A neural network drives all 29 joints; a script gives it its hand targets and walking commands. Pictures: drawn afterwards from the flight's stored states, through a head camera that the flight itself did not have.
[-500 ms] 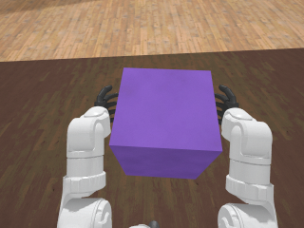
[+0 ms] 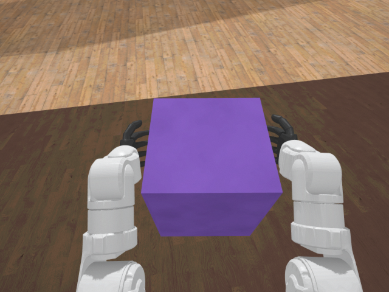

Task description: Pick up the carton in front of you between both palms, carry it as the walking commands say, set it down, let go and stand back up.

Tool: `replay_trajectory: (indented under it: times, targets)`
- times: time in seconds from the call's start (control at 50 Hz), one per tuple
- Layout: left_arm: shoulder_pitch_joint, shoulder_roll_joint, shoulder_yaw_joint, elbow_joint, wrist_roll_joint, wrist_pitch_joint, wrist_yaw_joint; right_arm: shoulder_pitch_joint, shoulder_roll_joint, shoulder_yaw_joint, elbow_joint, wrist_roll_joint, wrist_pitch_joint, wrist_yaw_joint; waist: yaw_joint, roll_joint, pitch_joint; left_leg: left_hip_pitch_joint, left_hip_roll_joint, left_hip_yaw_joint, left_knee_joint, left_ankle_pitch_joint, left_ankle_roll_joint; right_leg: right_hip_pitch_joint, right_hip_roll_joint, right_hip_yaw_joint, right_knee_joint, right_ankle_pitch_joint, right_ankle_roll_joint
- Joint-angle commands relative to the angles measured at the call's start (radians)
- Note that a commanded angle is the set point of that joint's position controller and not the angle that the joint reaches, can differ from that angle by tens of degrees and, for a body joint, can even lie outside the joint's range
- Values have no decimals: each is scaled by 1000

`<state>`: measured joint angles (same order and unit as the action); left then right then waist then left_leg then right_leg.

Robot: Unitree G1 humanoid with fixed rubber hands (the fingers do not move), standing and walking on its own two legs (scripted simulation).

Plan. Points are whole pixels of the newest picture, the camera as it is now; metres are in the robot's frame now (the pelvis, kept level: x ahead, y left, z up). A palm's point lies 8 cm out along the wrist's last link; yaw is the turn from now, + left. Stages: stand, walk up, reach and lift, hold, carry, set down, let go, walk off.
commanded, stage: carry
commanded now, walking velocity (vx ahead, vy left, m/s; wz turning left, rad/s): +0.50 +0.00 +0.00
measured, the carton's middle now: (205, 173) +0.36 -0.03 +0.05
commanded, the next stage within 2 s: none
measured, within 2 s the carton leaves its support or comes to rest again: neither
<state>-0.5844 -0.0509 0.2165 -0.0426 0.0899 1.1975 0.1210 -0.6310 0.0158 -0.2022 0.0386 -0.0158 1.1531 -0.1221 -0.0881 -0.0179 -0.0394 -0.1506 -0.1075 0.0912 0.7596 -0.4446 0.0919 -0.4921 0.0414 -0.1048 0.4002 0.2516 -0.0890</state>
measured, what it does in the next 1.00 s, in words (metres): goes down: right foot 0.05 m lower, then left foot 0.05 m lower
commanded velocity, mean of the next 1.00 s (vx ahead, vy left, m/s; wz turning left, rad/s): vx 0.50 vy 0.00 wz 0.00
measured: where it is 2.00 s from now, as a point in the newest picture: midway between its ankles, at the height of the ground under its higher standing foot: (192, 160)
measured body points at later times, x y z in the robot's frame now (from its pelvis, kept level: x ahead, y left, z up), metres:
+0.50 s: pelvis +0.29 +0.00 -0.05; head +0.31 -0.01 +0.40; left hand +0.65 +0.17 +0.08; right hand +0.66 -0.14 +0.07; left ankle +0.42 +0.07 -0.77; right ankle +0.13 -0.05 -0.74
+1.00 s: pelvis +0.57 +0.00 -0.09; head +0.61 +0.01 +0.36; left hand +0.95 +0.12 +0.02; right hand +0.93 -0.18 +0.03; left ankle +0.43 +0.06 -0.79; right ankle +0.72 -0.09 -0.80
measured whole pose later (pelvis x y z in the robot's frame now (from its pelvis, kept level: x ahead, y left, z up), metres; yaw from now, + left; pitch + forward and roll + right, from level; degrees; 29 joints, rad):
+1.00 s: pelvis +0.57 +0.00 -0.09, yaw -1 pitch +6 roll +0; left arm -0.59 -0.04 0.22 -0.02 0.07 1.20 0.14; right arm -0.64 0.02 -0.20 0.07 -0.02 1.15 -0.14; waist -0.10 -0.01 -0.04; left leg -0.18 -0.09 0.05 0.65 -0.39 0.09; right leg -0.60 0.02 -0.06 0.52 0.14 -0.07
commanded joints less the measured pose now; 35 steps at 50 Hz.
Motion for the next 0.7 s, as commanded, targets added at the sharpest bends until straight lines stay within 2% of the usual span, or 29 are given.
replay_trajectory:
  times: [0.0,0.02,0.04,0.06,0.08,0.1,0.14,0.16,0.22,0.28,0.36,0.42,0.44,0.46,0.48,0.5,0.52,0.54,0.56,0.58,0.6,0.62,0.64,0.68]
  targets:
    - [-599,-858,-617,25,-328,-23,-195,-626,1013,696,13,418,12,264,119,-48,-459,-188,113,-33,398,278,-36,598,-209,173,126,541,-21]
    - [-629,-820,-592,61,-309,-22,-198,-639,1055,683,61,421,24,262,132,-230,-551,-500,0,-85,620,-209,-100,888,-437,530,215,739,-207]
    - [-606,-849,-590,105,-335,-22,-205,-634,1042,661,63,412,26,255,163,-228,-627,-621,33,-136,764,-238,-89,956,-487,664,187,314,-310]
    - [-622,-912,-610,96,-372,-30,-216,-659,1048,659,47,399,22,250,168,-144,-582,-657,73,-145,721,-169,-55,837,-412,658,114,-60,-282]
    - [-712,-969,-642,49,-413,-37,-228,-698,1070,654,25,392,13,245,146,-34,-502,-635,95,-143,626,-78,-45,693,-352,596,61,-204,-226]
    - [-799,-1025,-672,4,-459,-42,-237,-713,1084,645,-1,385,5,237,127,3,-441,-587,113,-137,533,-22,-46,568,-316,535,32,-176,-188]
    - [-891,-1089,-716,-62,-529,-53,-246,-721,1108,636,-43,373,-7,216,112,-13,-426,-499,122,-122,426,7,-60,449,-291,466,8,-136,-145]
    - [-900,-1105,-726,-81,-550,-58,-247,-711,1115,637,-55,366,-12,206,113,-34,-436,-499,123,-110,388,34,-64,456,-279,436,16,-68,-127]
    - [-869,-1105,-726,-110,-567,-67,-247,-660,1111,649,-86,338,-26,179,141,-85,-483,-575,130,-92,297,173,-68,578,-255,355,69,222,-90]
    - [-828,-1082,-732,-121,-564,-71,-248,-630,1083,667,-121,317,-32,163,165,-90,-494,-629,124,-68,200,291,-65,665,-219,293,118,384,-76]
    - [-784,-1034,-739,-137,-552,-64,-245,-625,1023,687,-172,305,-22,155,201,-78,-464,-609,78,-13,-50,465,-59,722,-148,233,182,390,-70]
    - [-722,-993,-728,-84,-524,-52,-243,-583,966,675,-138,287,1,164,216,-74,-422,-472,40,19,-264,626,-36,674,-118,191,256,287,-71]
    - [-706,-983,-722,-55,-516,-49,-244,-570,949,664,-116,279,8,169,207,-77,-410,-390,39,20,-317,671,-21,628,-115,173,301,244,-66]
    - [-693,-977,-717,-24,-510,-46,-246,-561,932,649,-88,271,15,175,181,-79,-412,-277,41,25,-360,697,-5,570,-114,153,373,242,-52]
    - [-701,-973,-713,4,-509,-43,-248,-545,920,633,-56,263,20,181,130,-61,-427,-121,51,35,-430,752,5,491,-102,106,490,220,-25]
    - [-715,-968,-708,33,-503,-42,-251,-538,906,614,-32,258,25,189,81,-32,-437,70,111,-10,-396,827,5,333,-79,80,630,46,-3]
    - [-720,-970,-700,61,-496,-38,-254,-538,883,590,-2,257,30,197,86,101,-469,293,296,-190,-197,1258,7,74,-30,47,799,-521,9]
    - [-748,-971,-691,86,-505,-21,-250,-559,864,566,34,247,35,199,58,268,-551,545,491,-496,-122,1463,160,-190,64,83,985,-922,59]
    - [-769,-974,-675,91,-507,-14,-245,-567,868,558,58,255,36,201,9,284,-634,625,557,-659,-153,1051,294,-337,33,141,1147,-950,61]
    - [-795,-985,-665,65,-501,-16,-240,-584,921,576,58,281,32,207,7,202,-603,519,498,-705,-232,613,299,-402,1,161,1124,-880,38]
    - [-841,-1006,-661,41,-499,-22,-233,-655,987,602,14,328,27,218,24,85,-521,367,430,-644,-284,437,244,-384,-28,155,1037,-808,37]
    - [-854,-1025,-651,25,-491,-28,-225,-738,1042,633,-37,377,24,227,49,28,-468,251,396,-576,-303,455,203,-340,-49,153,946,-762,43]
    - [-851,-1041,-641,11,-480,-34,-215,-794,1087,657,-72,420,22,234,63,12,-444,151,374,-518,-326,475,172,-268,-61,150,871,-729,50]
    - [-837,-1058,-641,-16,-459,-43,-195,-840,1135,681,-107,466,14,242,65,67,-438,77,345,-442,-343,528,138,-200,-66,124,784,-660,59]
